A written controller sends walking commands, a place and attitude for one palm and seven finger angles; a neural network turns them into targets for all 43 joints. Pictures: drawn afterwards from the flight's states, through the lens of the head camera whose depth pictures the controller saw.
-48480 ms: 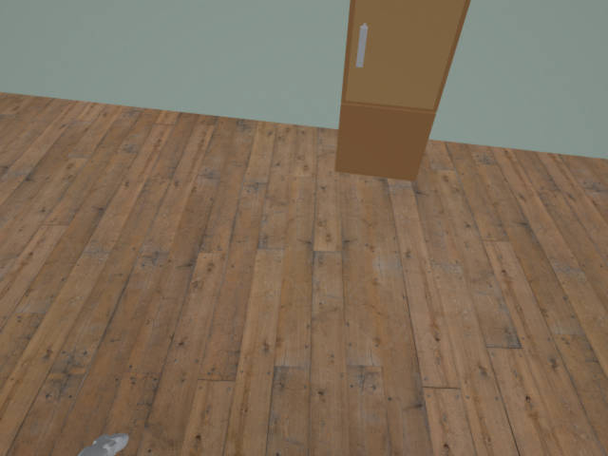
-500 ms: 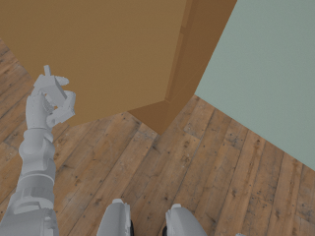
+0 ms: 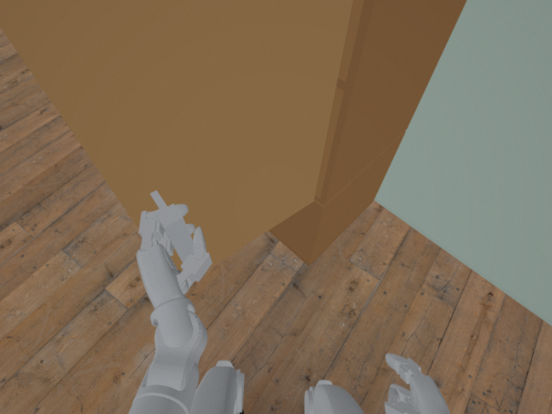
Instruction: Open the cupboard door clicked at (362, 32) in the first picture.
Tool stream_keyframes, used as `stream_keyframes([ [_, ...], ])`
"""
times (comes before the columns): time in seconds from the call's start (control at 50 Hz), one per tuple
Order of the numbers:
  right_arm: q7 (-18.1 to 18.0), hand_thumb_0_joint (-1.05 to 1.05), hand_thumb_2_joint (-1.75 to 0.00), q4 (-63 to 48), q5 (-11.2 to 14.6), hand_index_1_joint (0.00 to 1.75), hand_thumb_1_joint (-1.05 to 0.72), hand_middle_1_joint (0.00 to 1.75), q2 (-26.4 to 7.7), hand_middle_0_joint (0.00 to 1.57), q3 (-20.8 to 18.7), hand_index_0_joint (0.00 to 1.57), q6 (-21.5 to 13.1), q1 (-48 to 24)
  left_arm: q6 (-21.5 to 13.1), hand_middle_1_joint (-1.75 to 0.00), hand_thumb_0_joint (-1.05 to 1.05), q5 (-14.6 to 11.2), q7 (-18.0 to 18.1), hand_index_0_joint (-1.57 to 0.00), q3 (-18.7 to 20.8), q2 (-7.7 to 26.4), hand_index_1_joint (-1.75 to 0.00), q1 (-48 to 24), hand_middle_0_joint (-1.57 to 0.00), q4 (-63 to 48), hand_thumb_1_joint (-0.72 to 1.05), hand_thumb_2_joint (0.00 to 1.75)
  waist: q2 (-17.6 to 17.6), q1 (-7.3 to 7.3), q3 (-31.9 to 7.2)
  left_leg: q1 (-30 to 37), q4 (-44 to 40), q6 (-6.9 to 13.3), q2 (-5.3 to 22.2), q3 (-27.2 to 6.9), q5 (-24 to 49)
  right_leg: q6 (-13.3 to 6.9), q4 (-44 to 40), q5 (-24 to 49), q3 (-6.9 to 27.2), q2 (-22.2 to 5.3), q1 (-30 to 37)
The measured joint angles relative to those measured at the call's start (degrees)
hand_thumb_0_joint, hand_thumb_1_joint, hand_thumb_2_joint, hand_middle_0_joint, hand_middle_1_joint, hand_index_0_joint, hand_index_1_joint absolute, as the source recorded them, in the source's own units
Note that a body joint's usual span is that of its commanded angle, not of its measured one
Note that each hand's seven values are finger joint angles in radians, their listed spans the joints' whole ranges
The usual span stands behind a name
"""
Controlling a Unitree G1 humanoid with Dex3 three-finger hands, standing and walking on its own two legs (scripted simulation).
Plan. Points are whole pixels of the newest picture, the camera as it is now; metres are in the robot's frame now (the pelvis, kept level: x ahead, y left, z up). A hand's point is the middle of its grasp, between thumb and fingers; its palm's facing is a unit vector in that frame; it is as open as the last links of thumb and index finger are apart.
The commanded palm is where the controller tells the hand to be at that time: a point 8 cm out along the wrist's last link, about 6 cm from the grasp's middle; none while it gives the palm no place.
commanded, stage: pull the door open along its arc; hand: left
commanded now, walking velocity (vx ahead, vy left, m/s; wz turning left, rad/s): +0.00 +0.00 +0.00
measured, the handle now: (174, 230) +0.38 +0.17 +0.01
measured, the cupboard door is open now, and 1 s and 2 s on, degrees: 81 90 93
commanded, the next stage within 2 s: open thumb and fingers to let go in 0.16 s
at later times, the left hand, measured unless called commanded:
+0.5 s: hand (225, 275) +0.31 +0.09 +0.02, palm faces +0.43 -0.90 -0.02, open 7.4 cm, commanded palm +0.26 +0.13 +0.01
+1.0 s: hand (224, 274) +0.31 +0.09 +0.02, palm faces +0.38 -0.92 +0.00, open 14.6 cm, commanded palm +0.26 +0.13 +0.01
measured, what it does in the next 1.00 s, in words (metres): stands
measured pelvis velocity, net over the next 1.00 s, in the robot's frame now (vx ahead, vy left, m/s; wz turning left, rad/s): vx -0.02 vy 0.01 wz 0.02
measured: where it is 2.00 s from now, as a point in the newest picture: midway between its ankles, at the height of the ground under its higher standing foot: outside the picture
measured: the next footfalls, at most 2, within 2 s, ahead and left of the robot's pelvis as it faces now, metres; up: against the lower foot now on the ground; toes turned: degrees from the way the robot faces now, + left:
none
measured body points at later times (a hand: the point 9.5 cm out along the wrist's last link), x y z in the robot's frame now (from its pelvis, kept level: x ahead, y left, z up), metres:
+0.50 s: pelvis -0.01 -0.02 +0.00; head +0.07 -0.03 +0.44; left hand +0.28 +0.13 +0.02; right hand +0.17 -0.23 -0.12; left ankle +0.04 +0.13 -0.63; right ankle -0.02 -0.08 -0.63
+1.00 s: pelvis -0.02 +0.01 +0.00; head +0.06 +0.01 +0.44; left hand +0.28 +0.14 +0.02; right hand +0.15 -0.21 -0.12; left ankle +0.04 +0.13 -0.63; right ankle -0.02 -0.08 -0.63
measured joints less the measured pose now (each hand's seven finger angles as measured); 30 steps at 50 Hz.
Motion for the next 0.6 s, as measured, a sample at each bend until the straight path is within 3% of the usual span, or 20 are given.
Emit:
stream_keyframes([
  [0.24,-1.0,0.01,-0.90,2.6,-1.1,0.30,-0.91,0.30,-1.7,0.20,-1.3,0.20,-4.4,2.1,-0.6,-1.29,0.03,2.8,2.7,-0.31,-7.2,-3.9,-1.32,9.0,-0.25,-4.1,0.64,0.71,0.4,-0.17,-0.5,2.2,-2.6,-1.4,-0.7,-1.3,1.2,-1.3,-1.6,0.1,-1.3,-0.4,2.2],
  [0.36,-2.2,0.01,-0.90,3.6,-1.6,0.30,-0.91,0.30,-2.0,0.20,-1.6,0.20,-5.8,-0.3,-3.2,-1.31,0.01,5.5,4.5,-0.31,-7.2,-3.4,-1.32,6.0,-0.30,-1.7,0.60,0.74,0.2,0.32,-0.2,-0.3,-0.6,-1.5,-1.1,-1.7,1.2,-1.6,0.9,-0.6,-1.8,-0.9,-0.2],
  [0.48,-2.5,0.01,-0.90,3.6,-1.0,0.30,-0.91,0.30,-1.3,0.20,-1.5,0.20,-5.6,-1.8,-2.4,-1.31,0.00,3.5,3.6,-0.33,-7.2,-2.3,-1.31,3.6,-0.35,-0.8,0.50,0.72,0.6,1.00,0.2,-1.1,0.2,-1.6,-1.4,-2.0,1.3,-1.5,1.8,-0.6,-2.1,-1.2,-0.9],
  [0.6,-2.6,0.01,-0.90,3.2,-0.9,0.30,-0.91,0.30,-0.6,0.20,-0.7,0.20,-5.3,-1.5,-1.5,-1.27,0.00,2.5,3.4,-0.34,-7.3,-3.2,-1.28,3.1,-0.34,0.3,0.24,0.62,0.8,1.15,-0.1,-0.2,-0.8,-1.2,-1.4,-1.7,1.8,-1.1,0.7,0.0,-1.8,-1.2,0.1],
])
